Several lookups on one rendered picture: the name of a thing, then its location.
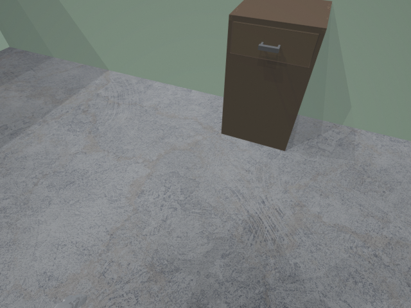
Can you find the handle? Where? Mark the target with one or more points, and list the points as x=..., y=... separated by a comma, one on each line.
x=272, y=49

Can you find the cabinet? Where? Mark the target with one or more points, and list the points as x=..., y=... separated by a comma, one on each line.
x=262, y=97

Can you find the drawer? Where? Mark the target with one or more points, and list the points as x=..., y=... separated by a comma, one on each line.
x=296, y=46

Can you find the left robot hand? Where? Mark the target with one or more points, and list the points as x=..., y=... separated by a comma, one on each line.
x=72, y=301

